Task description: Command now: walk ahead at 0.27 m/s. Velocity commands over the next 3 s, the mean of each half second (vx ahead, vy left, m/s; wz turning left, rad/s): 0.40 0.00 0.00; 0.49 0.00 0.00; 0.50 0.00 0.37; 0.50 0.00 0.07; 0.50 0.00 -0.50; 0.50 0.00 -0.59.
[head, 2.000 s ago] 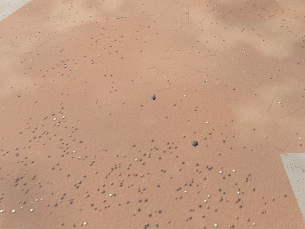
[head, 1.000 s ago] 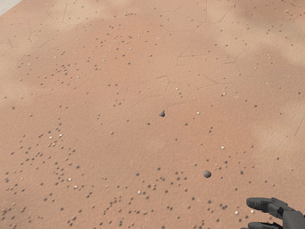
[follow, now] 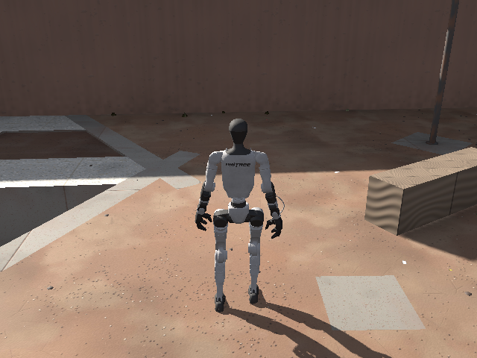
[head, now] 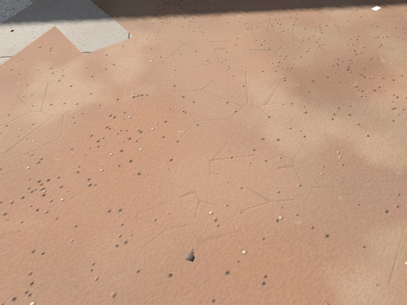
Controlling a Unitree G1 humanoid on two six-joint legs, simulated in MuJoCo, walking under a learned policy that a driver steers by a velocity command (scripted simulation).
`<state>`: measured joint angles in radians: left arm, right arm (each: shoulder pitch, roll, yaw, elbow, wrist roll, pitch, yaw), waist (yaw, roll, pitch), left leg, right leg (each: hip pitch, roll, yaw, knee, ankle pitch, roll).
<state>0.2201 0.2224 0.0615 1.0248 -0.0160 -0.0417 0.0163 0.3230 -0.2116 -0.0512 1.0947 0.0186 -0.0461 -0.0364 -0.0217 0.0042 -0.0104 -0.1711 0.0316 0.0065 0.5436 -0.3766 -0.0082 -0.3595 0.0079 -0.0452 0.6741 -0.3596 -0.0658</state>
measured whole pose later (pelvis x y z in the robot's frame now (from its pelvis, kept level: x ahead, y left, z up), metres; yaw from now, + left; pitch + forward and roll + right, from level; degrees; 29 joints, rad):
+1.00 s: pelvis +0.48 +0.04 +0.01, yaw +0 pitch +2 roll +1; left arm 0.05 0.25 0.07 0.90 -0.01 -0.08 0.00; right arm 0.37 -0.22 -0.05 1.03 0.01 -0.10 0.00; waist -0.07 -0.04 -0.01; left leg -0.01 -0.07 0.06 0.19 -0.21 0.06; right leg -0.70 -0.14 0.03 0.66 0.10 -0.02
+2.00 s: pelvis +1.02 +0.13 +0.01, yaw +13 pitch +1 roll +1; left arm 0.15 0.27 0.09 0.93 -0.03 -0.05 0.00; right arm 0.31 -0.22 -0.08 0.93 -0.02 -0.10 0.00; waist -0.03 -0.04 0.01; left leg -0.07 -0.04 0.18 0.27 -0.22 0.06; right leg -0.71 -0.13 0.08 0.97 -0.08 -0.02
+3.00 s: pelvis +1.60 +0.14 +0.01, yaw -22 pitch +2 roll +2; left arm 0.20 0.31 0.09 0.66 -0.03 -0.02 0.00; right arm 0.30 -0.26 -0.07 0.84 -0.01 -0.10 0.00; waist -0.05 -0.05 0.02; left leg -0.14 -0.02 0.12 0.32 -0.21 0.02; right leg -0.70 -0.09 0.07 1.06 -0.22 0.00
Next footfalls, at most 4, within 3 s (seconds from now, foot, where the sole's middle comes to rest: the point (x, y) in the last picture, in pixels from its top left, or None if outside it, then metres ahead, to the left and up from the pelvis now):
0.58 left None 0.45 0.12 -0.77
1.16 right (239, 237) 0.78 -0.12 -0.77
1.70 left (155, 190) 1.00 0.21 -0.77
2.26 right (192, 129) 1.36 0.06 -0.77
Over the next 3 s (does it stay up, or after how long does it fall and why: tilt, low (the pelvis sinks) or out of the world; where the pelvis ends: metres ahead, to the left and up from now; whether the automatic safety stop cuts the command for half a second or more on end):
stays up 1.60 0.14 0.01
